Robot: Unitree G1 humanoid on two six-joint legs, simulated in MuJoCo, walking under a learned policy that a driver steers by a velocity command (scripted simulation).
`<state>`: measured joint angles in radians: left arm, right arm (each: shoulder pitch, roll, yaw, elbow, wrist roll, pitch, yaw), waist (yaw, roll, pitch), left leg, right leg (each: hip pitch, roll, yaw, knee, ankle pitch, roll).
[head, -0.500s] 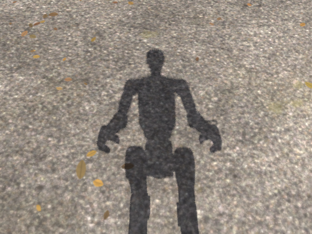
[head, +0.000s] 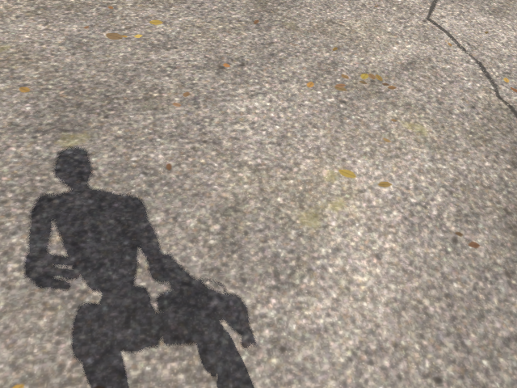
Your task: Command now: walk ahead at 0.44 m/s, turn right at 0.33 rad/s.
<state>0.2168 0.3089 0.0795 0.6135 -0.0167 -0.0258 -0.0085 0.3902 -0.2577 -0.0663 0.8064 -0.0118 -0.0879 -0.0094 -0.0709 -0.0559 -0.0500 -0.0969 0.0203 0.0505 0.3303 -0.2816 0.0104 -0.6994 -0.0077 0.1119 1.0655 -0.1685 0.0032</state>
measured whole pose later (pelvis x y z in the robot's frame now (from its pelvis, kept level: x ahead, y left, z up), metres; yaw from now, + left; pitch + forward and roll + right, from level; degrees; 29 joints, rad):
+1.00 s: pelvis +0.52 +0.04 +0.00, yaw +20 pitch +1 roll +0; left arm 0.12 0.30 0.06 0.71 0.01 -0.09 0.00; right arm 0.30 -0.27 -0.06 0.72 0.00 -0.06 0.01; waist -0.04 -0.04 0.05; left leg -0.20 -0.11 -0.04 0.34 -0.16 0.10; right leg -0.66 -0.12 0.06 1.00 -0.20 0.03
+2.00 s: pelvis +1.11 +0.14 +0.00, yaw -7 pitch +2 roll +1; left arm 0.23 0.31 0.06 0.68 -0.01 -0.04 0.00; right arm 0.32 -0.26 -0.05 0.76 0.00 -0.10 0.01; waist -0.04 -0.05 0.01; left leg -0.19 -0.03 0.02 0.36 -0.19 0.03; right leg -0.58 -0.04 0.07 1.04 -0.31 0.00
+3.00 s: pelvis +1.63 +0.11 +0.00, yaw +15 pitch +1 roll +0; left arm 0.14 0.31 0.06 0.73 0.01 -0.10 0.00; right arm 0.29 -0.28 -0.07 0.70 0.01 -0.05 0.02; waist -0.03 -0.02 0.05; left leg -0.25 -0.11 -0.04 0.39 -0.16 0.11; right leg -0.59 -0.10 0.07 1.06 -0.29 0.03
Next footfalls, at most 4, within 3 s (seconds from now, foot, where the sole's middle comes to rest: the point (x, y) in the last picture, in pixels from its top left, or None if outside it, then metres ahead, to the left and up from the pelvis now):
0.24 right None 0.26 -0.17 -0.78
0.76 left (191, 386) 0.54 0.11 -0.78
1.30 right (226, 265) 0.91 0.01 -0.78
1.78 left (155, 205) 1.15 0.25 -0.78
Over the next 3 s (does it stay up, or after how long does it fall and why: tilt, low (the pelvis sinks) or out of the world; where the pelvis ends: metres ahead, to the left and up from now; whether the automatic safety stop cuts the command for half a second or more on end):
stays up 1.63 0.11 0.00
